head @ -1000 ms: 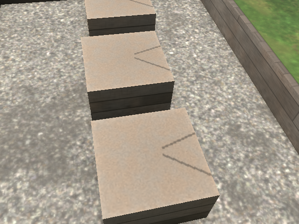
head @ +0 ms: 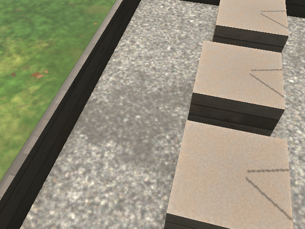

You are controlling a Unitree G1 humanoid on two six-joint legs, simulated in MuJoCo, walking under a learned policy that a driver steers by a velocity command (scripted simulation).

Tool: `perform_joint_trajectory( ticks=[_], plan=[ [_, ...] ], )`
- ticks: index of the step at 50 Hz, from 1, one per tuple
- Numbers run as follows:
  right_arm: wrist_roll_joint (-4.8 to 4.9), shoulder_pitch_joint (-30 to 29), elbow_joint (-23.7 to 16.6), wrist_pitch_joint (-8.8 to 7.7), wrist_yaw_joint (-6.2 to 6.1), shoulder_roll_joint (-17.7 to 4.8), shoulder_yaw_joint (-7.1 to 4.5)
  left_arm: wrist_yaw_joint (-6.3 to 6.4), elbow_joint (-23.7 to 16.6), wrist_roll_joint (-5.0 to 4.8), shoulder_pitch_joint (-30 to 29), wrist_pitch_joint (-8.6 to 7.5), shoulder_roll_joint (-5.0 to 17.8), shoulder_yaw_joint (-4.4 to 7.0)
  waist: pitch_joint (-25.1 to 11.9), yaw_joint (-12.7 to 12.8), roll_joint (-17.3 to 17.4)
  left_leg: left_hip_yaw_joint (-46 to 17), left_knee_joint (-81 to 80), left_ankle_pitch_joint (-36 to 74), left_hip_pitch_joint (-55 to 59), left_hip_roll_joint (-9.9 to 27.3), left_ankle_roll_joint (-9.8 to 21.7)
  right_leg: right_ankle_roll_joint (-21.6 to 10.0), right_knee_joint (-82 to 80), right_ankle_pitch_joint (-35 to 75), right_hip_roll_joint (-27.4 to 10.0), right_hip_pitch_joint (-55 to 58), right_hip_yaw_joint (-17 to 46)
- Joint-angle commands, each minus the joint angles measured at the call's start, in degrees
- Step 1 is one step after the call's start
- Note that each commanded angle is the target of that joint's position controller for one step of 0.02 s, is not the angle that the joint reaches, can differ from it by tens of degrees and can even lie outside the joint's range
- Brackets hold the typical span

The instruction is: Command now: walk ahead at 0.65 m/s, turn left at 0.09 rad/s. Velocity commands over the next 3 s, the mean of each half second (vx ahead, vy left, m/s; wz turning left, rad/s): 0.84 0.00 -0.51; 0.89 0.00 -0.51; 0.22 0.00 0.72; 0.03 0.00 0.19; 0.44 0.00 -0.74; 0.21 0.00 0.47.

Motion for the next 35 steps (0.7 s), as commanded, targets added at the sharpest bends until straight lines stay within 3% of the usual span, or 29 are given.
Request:
perform_joint_trajectory(
  ticks=[1,2,3,4,5,6,7,9,10,13,14,16,19,20,21,22,23,24,25,26,27,28,29,30,31,32,33,34,35],
  plan=[
    [-1.22,4.79,-1.84,-2.65,-1.09,-1.26,0.81,-0.4,-3.19,-1.64,-6.46,-0.17,6.27,1.09,-0.06,-8.0,-1.21,3.74,-13.48,5.9,15.62,-3.15,3.24,-5.69,-7.7,-1.3,-11.0,-12.2,12.0],
    [-2.21,17.58,2.95,-3.2,-1.92,-4.68,-0.29,-0.88,-4.55,-1.56,-9.25,-0.43,2.12,-0.5,-5.28,-13.64,6.71,-2.54,-15.27,-2.32,33.47,1.45,5.08,-3.47,6.03,-0.82,-5.48,-24.2,7.11],
    [-1.13,21.46,2.82,-3.85,-2.44,-12.53,-2.38,-1.86,-8.99,-1.48,-12.71,-1.22,-1.38,-1.89,-7.3,-17.25,19.54,-23.96,-20.66,-17.06,38.03,16.46,9.2,-1.01,21.32,-13.15,3.99,-38.69,7.56],
    [-1.42,19.8,2.99,-4.37,-4.09,-12.37,-2.69,-2.2,-8.81,-1.51,-16.37,-1.17,3.52,-0.33,-0.5,-17.47,9.86,-24.4,-22.35,-11.02,33.3,18.48,9.12,-0.97,29.77,-10.42,5.26,-45.89,21.6],
    [-1.64,15.48,2.13,-4.75,-5.2,-10.46,-1.89,-2.85,-8.44,-2.17,-13.52,-1.7,5.58,0.54,0.18,-13.66,7.84,-18.31,-21.74,-5.34,30.46,16.78,6.97,-1.08,32.07,-4.97,4.98,-44.82,25.31],
    [-1.79,9.7,1.16,-5.32,-5.53,-8.16,-1.09,-3.15,-6.82,-2.42,-9.06,-1.95,6.31,1.02,0.43,-8.98,7.47,-13.15,-22.39,-0.27,26.41,14.92,4.72,-0.75,31.43,-0.04,3.67,-41.06,25.49],
    [-1.11,5.03,0.18,-6.32,-5.43,-6.28,-0.43,-3.03,-6.14,-1.73,-7.47,-1.73,6.6,1.29,1.17,-6.07,8.06,-8.58,-23.89,3.83,21.61,12.95,3.48,-0.18,28.97,3.35,2.66,-36.49,23.86],
    [-0.81,2.83,-0.1,-8.26,-4.61,-3.59,0.26,-2.71,-4.54,-0.61,-5.84,-0.16,6.27,1.32,0.57,-4.59,8.71,-2.72,-24.73,12.57,15.28,10.9,3.84,0.23,29.81,6.57,2.96,-28.86,20.11],
    [-0.78,4.05,1.28,-9.04,-4.5,-4.34,-0.24,-2.94,-4.42,0.19,-5.35,0.61,4.92,0.7,0.39,-4.39,8.64,0.52,-23.91,19.17,12.22,10.42,4.69,0.12,33.63,8.19,2.85,-25.27,17.45],
    [-0.68,7.61,3.96,-10.29,-4.21,-4.86,-1.24,-3.73,-4.49,-0.54,-4.71,1.61,3.79,0.36,1.26,-4.14,5.13,3.41,-23.31,21.7,14.71,12.22,5.7,-0.59,33.57,12.4,-0.74,-27.81,19.64],
    [-2.27,7.99,4.74,-11.42,-4.53,-7.69,-2.23,-3.87,-3.48,0.28,-1.92,2.02,4.96,1.52,-2.54,-2.84,6.95,2.06,-20.2,25.59,16.69,14.2,8.16,-1.79,42.8,14.79,0.12,-26.41,15.31],
    [-1.92,11.72,6.93,-12.3,-4.25,-6.06,-1.95,-3.52,-4.37,0.14,-7.17,2.52,6.54,2.32,1.23,-4.33,1.95,2.89,-16.81,29.47,21.03,15.71,8.08,-3.59,45.59,13.07,-0.44,-34.92,17.43],
    [-1.13,12.64,9.51,-12.32,-4.33,-7.35,-2.36,-3.1,-4.3,0.58,-8.28,3.5,6.58,2.65,3.84,-3.3,3.73,7.11,-11.32,46.76,23.51,15.73,5.42,-6.21,46.63,8.65,0.66,-34.96,14.22],
    [-0.87,10.52,9.54,-12.28,-4.36,-8.2,-2.47,-2.72,-3.68,0.37,-5.81,3.95,7.01,2.87,2.56,-1.07,4.6,9.82,-7.87,57.4,20.88,14.93,4.04,-7.21,46.51,7.03,1.75,-28.26,11.24],
    [-0.51,6.05,8.9,-12.28,-4.37,-9.09,-2.63,-2.03,-2.34,-0.23,-0.18,4.49,7.77,3.29,0.42,3.4,5.13,13.23,-1.94,67.79,14.04,13.33,2.15,-8.28,45.48,6.01,3.5,-15.79,7.53],
    [0.41,0.34,8.31,-12.11,-4.26,-10.39,-2.84,-1.57,1.13,-0.71,10.32,3.93,7.62,3.39,-3.58,10.28,5.54,15.65,10.12,66.2,1.75,11.86,1.13,-9.15,42.08,6.93,4.47,3.72,5.47],
    [1.3,-7.77,6.58,-12.09,-4.23,-10.54,-2.66,-0.77,5.54,-1.08,24.74,3.87,10.3,4.53,-8.85,19.37,2.87,12.73,29.81,65.86,-13.46,11.93,0.62,-10.19,44.09,6.18,6.73,25.0,3.97],
    [0.73,-18.62,6.1,-11.48,-3.34,-7.5,-2.01,-0.11,9.08,-1.36,33.03,3.34,10.11,4.87,-5.07,26.17,-9.65,11.53,60.1,24.21,-31.97,2.45,-0.35,-13.87,32.36,10.93,3.93,33.27,11.17],
    [-1.07,-19.15,3.1,-10.91,-2.48,-0.27,0.48,-0.85,7.01,-1.07,24.0,1.17,10.23,3.03,13.48,18.34,-19.73,7.59,75.3,-8.62,-39.25,-5.87,0.0,-14.67,16.6,17.86,3.75,9.76,21.45],
    [-4.21,-13.01,0.26,-11.33,-2.87,0.19,1.32,-0.28,4.01,-3.59,16.87,-0.51,9.79,1.03,13.27,6.05,-8.89,-0.61,66.06,-4.98,-40.94,-4.09,-1.19,-14.25,12.22,21.7,0.36,0.35,38.56],
    [-5.51,-2.97,2.72,-11.16,-2.46,-1.1,1.15,0.22,2.98,-3.67,11.44,-0.96,10.95,0.9,11.89,-3.59,1.45,-1.48,57.33,-2.44,-35.7,-1.15,-2.82,-13.78,6.06,13.51,-4.28,-7.21,51.29],
    [-6.59,1.67,4.26,-11.36,-1.89,-2.5,1.05,1.26,1.23,-0.8,6.42,-0.74,16.72,2.94,8.9,-7.44,4.59,-2.28,51.63,-4.07,-32.18,-0.44,-4.87,-16.99,1.72,1.95,-8.38,-10.42,59.97],
    [-6.79,-0.18,4.54,-11.21,-1.55,-4.17,1.24,2.04,-1.48,1.43,-0.34,-1.35,19.0,3.95,6.91,-7.91,3.69,-3.3,46.03,-4.11,-25.77,-0.51,-6.41,-19.02,-3.88,-5.06,-7.53,-18.54,63.05],
    [-6.07,-0.92,6.76,-11.01,-1.55,-6.16,0.39,1.9,0.08,3.14,-0.45,-2.83,19.17,4.24,7.92,-6.21,2.09,-3.07,48.0,2.48,-26.34,0.49,-5.76,-19.55,0.22,-0.43,-8.64,-18.95,64.73],
    [-3.07,-10.97,4.13,-10.82,-2.23,-9.65,-1.46,1.68,2.58,3.51,2.03,-3.52,15.88,3.18,12.97,-3.49,4.28,-6.2,39.06,10.02,-36.22,0.56,-5.46,-17.81,7.27,-8.43,-5.06,-15.89,59.39],
    [-1.65,-17.91,0.99,-10.64,-1.71,-6.33,-0.18,1.92,3.68,2.92,5.18,-3.96,13.49,2.1,15.14,-0.76,4.03,-2.88,31.9,15.66,-36.68,-0.69,-4.86,-17.06,7.04,-17.16,-1.74,-19.68,55.26],
    [-1.36,-19.42,1.37,-10.01,-1.32,-4.15,0.55,2.04,6.48,2.76,7.4,-4.1,12.87,2.32,14.84,0.63,-1.46,-1.4,27.65,18.07,-34.69,-1.44,-4.26,-16.23,7.91,-21.7,0.1,-17.8,52.28],
    [-2.06,-20.1,1.47,-9.87,-0.95,-3.81,0.52,2.01,8.19,2.68,11.73,-4.26,12.57,2.34,13.51,3.24,-1.62,-0.96,26.77,19.69,-34.92,-2.47,-3.78,-16.2,9.07,-20.06,1.48,-14.3,53.19],
    [-1.9,-19.54,1.45,-9.99,-1.03,-2.94,0.72,1.98,9.69,2.93,13.72,-4.65,11.44,2.65,12.36,3.87,-2.93,-1.12,24.77,21.59,-32.41,-3.08,-3.33,-15.65,11.5,-20.2,2.68,-13.62,51.67]
  ],
)
Next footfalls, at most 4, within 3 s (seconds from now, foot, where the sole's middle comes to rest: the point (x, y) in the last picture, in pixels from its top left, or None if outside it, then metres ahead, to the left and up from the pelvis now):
0.02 left None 0.03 0.13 -0.78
0.48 right None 0.17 -0.07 -0.78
0.84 left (187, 197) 0.64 -0.10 -0.79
1.22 right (250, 155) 0.88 -0.42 -0.78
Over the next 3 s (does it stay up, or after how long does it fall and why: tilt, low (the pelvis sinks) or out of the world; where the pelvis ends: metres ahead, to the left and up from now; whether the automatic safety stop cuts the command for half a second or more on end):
stays up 1.47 -0.50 -0.03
